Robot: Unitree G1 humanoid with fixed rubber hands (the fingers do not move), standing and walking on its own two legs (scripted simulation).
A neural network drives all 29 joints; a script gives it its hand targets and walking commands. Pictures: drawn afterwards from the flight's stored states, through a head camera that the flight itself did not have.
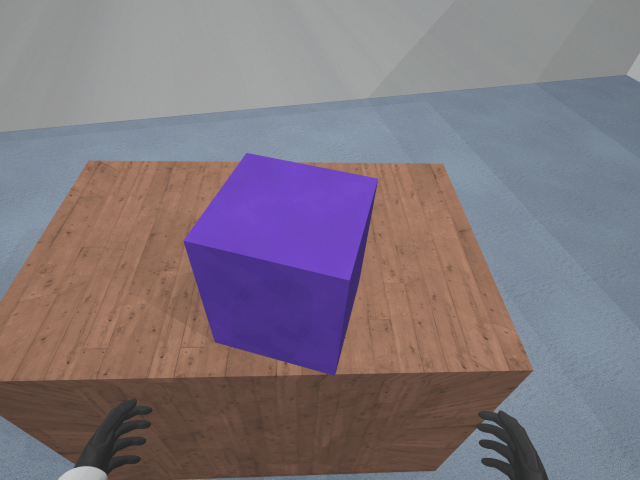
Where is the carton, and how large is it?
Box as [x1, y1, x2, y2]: [183, 153, 377, 375]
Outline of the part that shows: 246,153 183,240 214,340 219,343 334,375 359,279 377,178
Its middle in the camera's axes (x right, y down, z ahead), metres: -0.04 +0.04 +0.62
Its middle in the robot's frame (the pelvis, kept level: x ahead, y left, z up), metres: +0.45 +0.08 -0.01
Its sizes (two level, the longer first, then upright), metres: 0.210 0.200 0.250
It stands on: a pedestal, 0.64 m high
